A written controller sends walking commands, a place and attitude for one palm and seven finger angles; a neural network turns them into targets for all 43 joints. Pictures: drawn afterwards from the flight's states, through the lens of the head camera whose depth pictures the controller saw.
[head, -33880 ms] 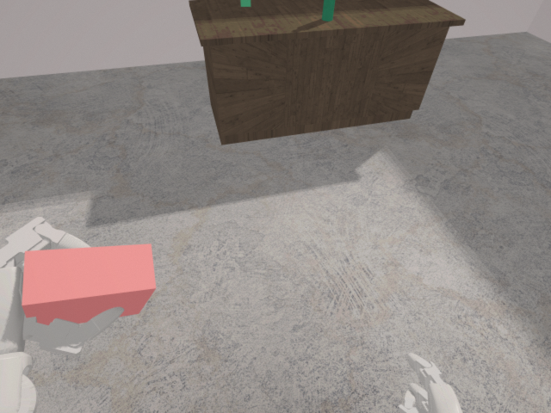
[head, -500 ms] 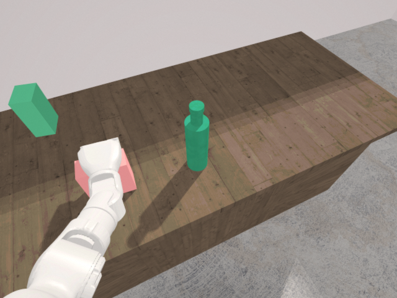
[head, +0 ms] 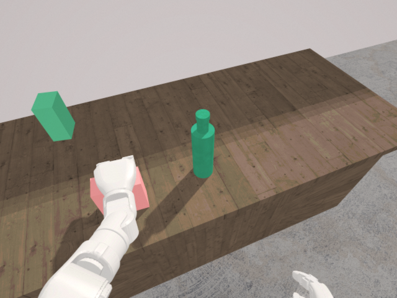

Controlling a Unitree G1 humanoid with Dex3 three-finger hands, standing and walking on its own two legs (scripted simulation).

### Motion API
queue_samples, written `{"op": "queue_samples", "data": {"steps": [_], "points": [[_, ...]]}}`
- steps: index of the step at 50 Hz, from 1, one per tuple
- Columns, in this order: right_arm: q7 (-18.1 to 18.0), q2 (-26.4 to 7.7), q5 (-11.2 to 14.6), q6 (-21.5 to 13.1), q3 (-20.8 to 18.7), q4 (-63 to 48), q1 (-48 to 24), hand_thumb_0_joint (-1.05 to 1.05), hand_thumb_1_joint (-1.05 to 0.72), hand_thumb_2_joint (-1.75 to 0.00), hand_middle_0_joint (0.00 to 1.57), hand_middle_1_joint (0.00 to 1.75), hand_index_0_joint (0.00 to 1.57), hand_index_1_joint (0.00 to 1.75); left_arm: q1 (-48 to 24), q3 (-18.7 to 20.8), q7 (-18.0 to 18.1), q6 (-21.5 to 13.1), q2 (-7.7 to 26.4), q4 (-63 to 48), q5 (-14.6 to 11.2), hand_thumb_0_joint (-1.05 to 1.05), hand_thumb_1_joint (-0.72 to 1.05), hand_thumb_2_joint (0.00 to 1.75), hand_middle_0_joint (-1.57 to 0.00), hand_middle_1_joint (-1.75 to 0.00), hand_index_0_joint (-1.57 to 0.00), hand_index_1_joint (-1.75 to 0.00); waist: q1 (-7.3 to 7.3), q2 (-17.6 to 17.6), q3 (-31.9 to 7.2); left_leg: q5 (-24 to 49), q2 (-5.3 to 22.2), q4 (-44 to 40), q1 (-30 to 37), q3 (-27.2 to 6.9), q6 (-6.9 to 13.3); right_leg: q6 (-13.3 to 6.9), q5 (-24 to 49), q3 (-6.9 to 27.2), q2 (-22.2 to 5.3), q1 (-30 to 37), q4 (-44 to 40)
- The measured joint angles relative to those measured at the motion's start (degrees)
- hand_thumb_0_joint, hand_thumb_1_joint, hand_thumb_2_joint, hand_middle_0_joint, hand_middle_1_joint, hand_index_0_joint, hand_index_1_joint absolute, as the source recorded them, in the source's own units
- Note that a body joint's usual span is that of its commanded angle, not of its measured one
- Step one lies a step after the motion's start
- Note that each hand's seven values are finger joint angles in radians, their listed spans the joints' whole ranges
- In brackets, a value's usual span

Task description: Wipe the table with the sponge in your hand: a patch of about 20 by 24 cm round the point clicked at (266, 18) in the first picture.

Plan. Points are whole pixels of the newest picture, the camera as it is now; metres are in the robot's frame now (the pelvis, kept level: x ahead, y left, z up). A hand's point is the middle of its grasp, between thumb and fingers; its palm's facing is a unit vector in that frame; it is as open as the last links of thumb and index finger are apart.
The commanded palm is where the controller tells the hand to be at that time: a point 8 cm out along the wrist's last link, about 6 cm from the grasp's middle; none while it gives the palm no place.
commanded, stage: slide back across to the middle lane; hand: left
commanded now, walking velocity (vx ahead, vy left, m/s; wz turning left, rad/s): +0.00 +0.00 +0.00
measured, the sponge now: (123, 197) +0.35 +0.22 -0.05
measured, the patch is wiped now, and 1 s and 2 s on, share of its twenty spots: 1.00 1.00 1.00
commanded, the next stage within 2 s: wipe forward along the middle lane in 0.72 s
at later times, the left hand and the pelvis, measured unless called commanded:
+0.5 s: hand (105, 195) +0.33 +0.25 -0.01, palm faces -0.08 -0.03 -1.00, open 9.6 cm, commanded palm +0.30 +0.25 +0.03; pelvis +0.01 -0.01 +0.01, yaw -1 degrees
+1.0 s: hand (90, 200) +0.32 +0.28 -0.02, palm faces -0.09 -0.01 -1.00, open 9.6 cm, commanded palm +0.30 +0.28 +0.02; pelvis -0.01 -0.01 +0.00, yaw +0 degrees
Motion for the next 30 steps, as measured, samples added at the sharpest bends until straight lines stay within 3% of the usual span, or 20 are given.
{"op": "queue_samples", "data": {"steps": [9,24,30], "points": [[-1.1,-0.1,-0.1,0.2,0.3,-0.9,0.0,0.01,-0.91,-0.90,0.20,0.30,0.20,0.30,1.4,1.9,-1.9,-1.2,1.3,-2.3,0.8,0.00,-0.45,1.10,-0.73,-1.42,-0.73,-1.46,-0.49,-0.2,0.8,-0.1,0.3,-0.1,0.5,-0.1,-0.4,-0.4,-0.2,0.0,0.3,0.3,0.2],[-2.5,-1.7,0.4,-0.8,0.2,-0.9,2.2,0.01,-0.91,-0.90,0.20,0.30,0.20,0.30,11.1,7.4,-5.6,-3.3,6.1,-12.3,0.3,0.00,-0.46,1.10,-0.75,-1.40,-0.75,-1.44,-1.43,0.1,2.5,0.5,0.9,-3.3,5.0,0.9,-0.7,-0.7,0.7,1.1,0.8,4.3,-2.7],[-3.0,-2.1,0.4,-2.1,-0.3,-1.2,2.1,0.01,-0.91,-0.90,0.20,0.30,0.20,0.30,13.1,8.5,-7.2,-6.2,8.3,-13.7,0.6,0.00,-0.46,1.10,-0.76,-1.40,-0.75,-1.44,-1.05,0.2,2.9,0.6,0.8,-3.2,5.1,0.4,-0.7,-0.7,0.8,0.6,0.8,4.6,-2.8]]}}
